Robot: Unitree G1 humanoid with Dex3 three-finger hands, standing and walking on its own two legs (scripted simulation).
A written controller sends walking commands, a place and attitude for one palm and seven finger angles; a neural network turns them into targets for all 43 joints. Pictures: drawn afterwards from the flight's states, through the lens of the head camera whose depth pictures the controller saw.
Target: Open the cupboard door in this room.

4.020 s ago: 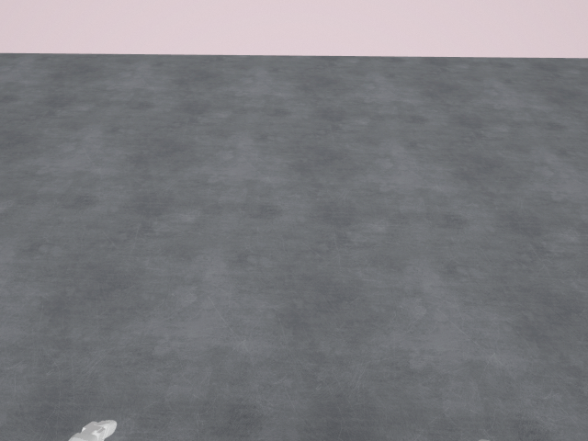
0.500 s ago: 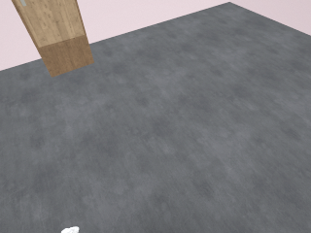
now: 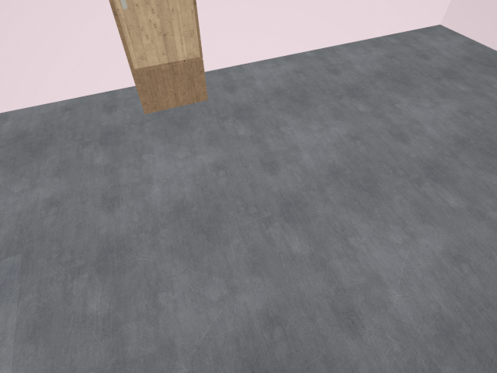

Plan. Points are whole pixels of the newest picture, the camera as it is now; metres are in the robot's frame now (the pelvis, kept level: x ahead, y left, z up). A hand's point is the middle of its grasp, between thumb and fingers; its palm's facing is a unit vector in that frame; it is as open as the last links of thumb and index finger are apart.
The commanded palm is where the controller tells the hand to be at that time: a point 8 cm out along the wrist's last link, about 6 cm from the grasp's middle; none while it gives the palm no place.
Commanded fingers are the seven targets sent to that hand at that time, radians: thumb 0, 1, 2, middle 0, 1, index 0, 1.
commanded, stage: turn or walk to find it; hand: left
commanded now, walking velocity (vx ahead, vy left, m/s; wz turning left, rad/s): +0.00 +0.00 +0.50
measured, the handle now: out of the picture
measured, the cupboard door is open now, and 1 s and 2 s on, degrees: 0 0 0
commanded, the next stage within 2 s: stand and wait in 0.10 s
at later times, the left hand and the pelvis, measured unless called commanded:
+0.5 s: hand out of the picture -0.04 +0.20 -0.18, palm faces +0.06 -0.98 -0.18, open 7.4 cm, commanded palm none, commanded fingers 0.00 0.90 0.90 -0.20 -0.30 -0.20 -0.30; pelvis -0.03 +0.03 +0.00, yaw +0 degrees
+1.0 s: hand out of the picture +0.06 +0.25 -0.15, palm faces +0.21 -0.95 -0.24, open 7.4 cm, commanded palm none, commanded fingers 0.00 0.90 0.90 -0.20 -0.30 -0.20 -0.30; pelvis -0.04 +0.03 +0.00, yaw +12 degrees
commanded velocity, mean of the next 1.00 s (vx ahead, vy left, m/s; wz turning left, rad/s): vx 0.00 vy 0.00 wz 0.32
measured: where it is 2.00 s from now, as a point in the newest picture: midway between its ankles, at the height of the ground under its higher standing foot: outside the picture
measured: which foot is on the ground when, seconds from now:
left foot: up 0.00-0.00, down 0.02-1.00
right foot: down 0.00-0.78, up 0.80-1.00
